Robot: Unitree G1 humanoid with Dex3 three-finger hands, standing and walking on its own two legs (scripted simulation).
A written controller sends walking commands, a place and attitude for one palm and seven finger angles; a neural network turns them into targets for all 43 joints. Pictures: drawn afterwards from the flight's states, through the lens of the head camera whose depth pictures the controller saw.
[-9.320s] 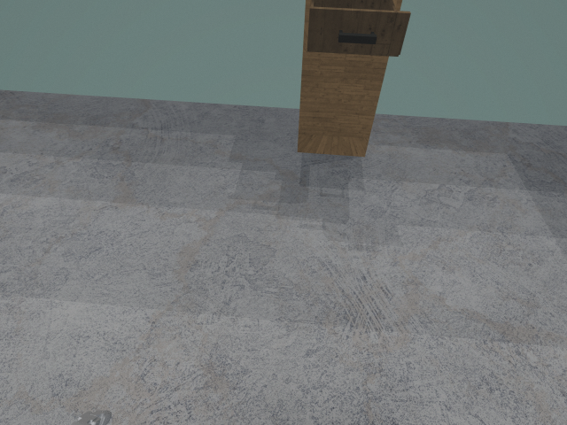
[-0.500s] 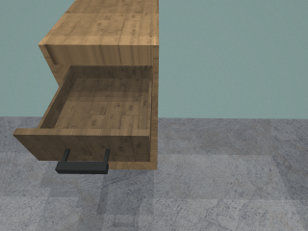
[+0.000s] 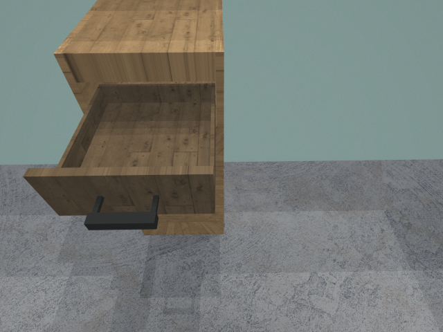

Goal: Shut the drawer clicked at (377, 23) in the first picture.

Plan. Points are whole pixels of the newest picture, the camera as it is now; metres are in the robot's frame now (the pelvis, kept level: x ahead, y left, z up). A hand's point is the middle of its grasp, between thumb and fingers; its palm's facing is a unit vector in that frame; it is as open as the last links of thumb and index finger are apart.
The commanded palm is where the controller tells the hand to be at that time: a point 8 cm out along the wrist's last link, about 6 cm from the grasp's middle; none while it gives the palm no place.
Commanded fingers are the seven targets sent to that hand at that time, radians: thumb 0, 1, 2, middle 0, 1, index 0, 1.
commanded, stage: come to a stop and stand still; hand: left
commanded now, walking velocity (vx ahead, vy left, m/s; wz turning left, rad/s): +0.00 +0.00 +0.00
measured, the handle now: (125, 210) +0.32 +0.21 +0.02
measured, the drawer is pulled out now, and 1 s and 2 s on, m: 0.30 0.30 0.30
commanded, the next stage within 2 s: look again from close up in 1.00 s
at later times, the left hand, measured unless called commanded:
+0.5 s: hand out of the picture -0.08 +0.19 -0.16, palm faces +0.07 -0.97 -0.21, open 7.4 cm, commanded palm none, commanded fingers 0.00 0.90 0.90 -0.20 -0.30 -0.20 -0.30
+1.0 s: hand out of the picture -0.14 +0.16 -0.16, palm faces +0.08 -0.98 -0.17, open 7.4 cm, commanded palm none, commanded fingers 0.00 0.90 0.90 -0.20 -0.30 -0.20 -0.30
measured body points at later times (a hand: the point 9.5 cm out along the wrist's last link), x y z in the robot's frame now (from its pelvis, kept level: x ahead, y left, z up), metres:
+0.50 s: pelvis -0.08 +0.01 +0.01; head -0.09 +0.00 +0.46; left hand -0.08 +0.24 -0.14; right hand -0.12 -0.22 -0.15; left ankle +0.03 +0.10 -0.72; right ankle -0.07 -0.09 -0.72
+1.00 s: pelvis -0.13 +0.00 +0.01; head -0.13 +0.00 +0.46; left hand -0.14 +0.21 -0.14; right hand -0.14 -0.20 -0.15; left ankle -0.09 +0.13 -0.72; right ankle -0.07 -0.09 -0.72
